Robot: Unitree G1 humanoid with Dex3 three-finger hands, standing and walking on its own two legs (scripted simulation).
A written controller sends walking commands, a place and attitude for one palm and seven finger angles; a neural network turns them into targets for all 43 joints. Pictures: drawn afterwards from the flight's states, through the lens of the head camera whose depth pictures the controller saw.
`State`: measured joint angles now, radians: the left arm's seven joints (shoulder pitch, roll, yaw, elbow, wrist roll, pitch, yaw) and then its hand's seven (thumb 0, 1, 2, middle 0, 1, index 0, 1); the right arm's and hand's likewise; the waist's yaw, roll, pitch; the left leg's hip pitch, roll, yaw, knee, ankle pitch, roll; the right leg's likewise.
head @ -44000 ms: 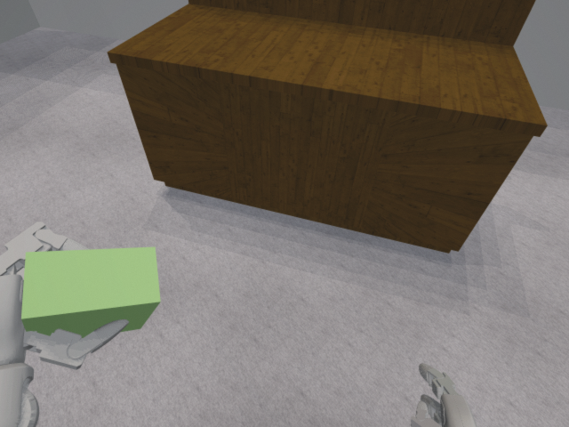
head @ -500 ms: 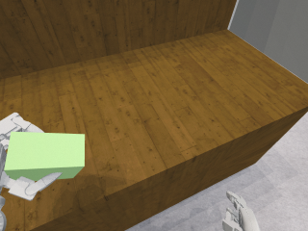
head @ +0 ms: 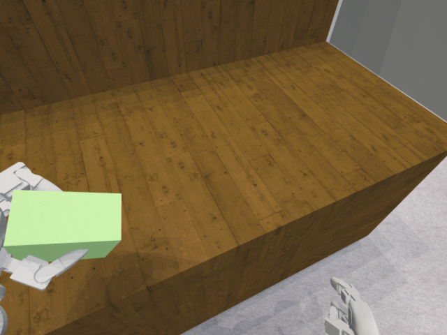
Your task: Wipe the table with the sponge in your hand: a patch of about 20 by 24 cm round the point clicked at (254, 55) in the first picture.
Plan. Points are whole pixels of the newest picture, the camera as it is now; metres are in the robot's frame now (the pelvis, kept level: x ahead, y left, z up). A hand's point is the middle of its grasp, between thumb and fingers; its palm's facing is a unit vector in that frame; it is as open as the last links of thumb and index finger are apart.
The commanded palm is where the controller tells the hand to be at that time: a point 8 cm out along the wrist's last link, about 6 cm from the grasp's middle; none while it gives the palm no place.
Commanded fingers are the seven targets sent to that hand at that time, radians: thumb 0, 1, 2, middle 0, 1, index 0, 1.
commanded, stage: shuffle to correct the standing spot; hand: left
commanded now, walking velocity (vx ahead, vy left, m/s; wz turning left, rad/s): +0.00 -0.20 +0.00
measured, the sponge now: (82, 229) +0.23 +0.21 +0.14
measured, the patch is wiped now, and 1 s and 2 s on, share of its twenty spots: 0.00 0.00 0.00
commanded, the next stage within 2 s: come to a stop and stand still in 0.20 s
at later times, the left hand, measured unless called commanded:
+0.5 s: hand (3, 207) +0.23 +0.28 +0.19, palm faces +0.41 -0.82 -0.40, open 9.8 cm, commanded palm +0.16 +0.29 +0.18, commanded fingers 0.00 0.10 1.30 -1.20 -1.60 -1.20 -1.60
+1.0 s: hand out of the picture +0.21 +0.29 +0.17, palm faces +0.38 -0.86 -0.34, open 9.8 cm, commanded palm +0.15 +0.33 +0.18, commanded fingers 0.00 0.10 1.30 -1.20 -1.60 -1.20 -1.60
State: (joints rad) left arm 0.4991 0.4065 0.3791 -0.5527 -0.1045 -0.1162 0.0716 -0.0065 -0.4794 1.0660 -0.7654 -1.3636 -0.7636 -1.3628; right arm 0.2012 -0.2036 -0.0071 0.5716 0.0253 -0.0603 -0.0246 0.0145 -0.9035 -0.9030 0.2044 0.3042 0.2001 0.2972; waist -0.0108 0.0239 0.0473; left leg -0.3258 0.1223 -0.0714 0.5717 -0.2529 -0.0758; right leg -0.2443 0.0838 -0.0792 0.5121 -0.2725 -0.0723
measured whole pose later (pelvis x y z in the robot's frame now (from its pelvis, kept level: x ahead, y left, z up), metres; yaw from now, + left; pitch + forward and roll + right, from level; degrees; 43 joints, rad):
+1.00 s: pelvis -0.02 +0.05 +0.01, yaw +0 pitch -1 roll -1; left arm 0.38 0.34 0.33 -0.43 -0.02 -0.24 0.09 -0.01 -0.48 1.07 -0.77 -1.36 -0.76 -1.36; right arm 0.21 -0.17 0.04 0.59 0.01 -0.18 -0.02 0.02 -0.90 -0.90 0.21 0.30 0.20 0.30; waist 0.04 -0.03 0.05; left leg -0.25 -0.01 0.04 0.45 -0.19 0.05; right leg -0.19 0.01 -0.04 0.39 -0.18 0.00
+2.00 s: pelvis +0.00 +0.04 +0.01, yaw -1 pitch +0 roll -1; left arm 0.42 0.38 0.36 -0.48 -0.05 -0.19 0.08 -0.01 -0.48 1.07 -0.77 -1.36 -0.76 -1.36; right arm 0.20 -0.18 0.02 0.56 0.01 -0.13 -0.02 0.01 -0.90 -0.90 0.21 0.30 0.20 0.30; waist 0.02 -0.04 0.06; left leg -0.24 0.01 0.04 0.43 -0.20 0.03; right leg -0.19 0.02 -0.03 0.38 -0.19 -0.01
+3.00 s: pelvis +0.00 -0.03 +0.00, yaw -1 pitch +0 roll -1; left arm 0.48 0.41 0.39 -0.54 -0.10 -0.14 0.06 -0.01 -0.48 1.07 -0.77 -1.36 -0.76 -1.36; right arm 0.19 -0.20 -0.01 0.56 0.02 -0.08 -0.04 0.01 -0.90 -0.90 0.21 0.30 0.20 0.30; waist 0.01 -0.01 0.05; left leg -0.30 0.10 0.00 0.54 -0.24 -0.05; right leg -0.23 0.12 -0.07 0.45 -0.23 -0.10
